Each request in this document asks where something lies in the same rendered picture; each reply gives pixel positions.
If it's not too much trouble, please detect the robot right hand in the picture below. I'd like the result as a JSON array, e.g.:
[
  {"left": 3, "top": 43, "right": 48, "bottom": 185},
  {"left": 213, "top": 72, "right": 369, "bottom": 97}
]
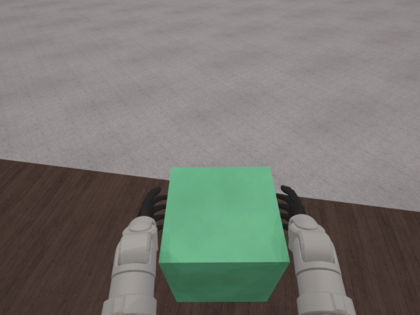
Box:
[{"left": 276, "top": 185, "right": 306, "bottom": 231}]

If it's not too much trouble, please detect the carton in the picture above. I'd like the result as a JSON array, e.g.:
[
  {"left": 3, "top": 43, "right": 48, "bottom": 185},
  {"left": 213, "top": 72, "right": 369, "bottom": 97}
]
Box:
[{"left": 158, "top": 167, "right": 290, "bottom": 302}]

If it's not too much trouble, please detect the robot left hand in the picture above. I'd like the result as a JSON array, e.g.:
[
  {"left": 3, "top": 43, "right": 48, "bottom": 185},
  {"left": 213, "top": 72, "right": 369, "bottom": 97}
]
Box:
[{"left": 137, "top": 187, "right": 167, "bottom": 231}]

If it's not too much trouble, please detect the robot left forearm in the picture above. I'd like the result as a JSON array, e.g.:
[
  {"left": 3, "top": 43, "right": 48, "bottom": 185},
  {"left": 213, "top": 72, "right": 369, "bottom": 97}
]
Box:
[{"left": 101, "top": 216, "right": 158, "bottom": 315}]

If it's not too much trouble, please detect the robot right forearm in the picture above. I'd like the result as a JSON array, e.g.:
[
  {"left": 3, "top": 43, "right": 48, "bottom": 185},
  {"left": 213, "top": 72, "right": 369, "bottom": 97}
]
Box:
[{"left": 288, "top": 214, "right": 356, "bottom": 315}]

